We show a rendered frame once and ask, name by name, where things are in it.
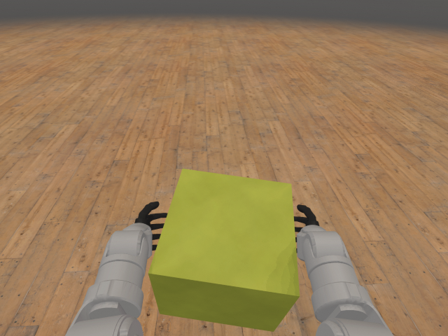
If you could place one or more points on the robot right upper arm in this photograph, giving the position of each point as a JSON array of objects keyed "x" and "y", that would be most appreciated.
[{"x": 347, "y": 327}]

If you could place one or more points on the left robot hand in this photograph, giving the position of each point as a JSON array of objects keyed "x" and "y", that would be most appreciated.
[{"x": 146, "y": 219}]

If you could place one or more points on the left robot forearm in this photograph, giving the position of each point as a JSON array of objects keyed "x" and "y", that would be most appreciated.
[{"x": 117, "y": 288}]

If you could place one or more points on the carton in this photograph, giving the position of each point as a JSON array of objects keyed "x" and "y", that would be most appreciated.
[{"x": 227, "y": 251}]

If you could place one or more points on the right robot hand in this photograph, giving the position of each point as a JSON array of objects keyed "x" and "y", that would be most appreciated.
[{"x": 310, "y": 218}]

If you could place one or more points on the right robot forearm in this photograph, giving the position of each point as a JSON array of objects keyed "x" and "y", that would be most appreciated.
[{"x": 336, "y": 290}]

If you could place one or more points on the robot left upper arm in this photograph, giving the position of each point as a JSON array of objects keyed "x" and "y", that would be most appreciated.
[{"x": 120, "y": 325}]

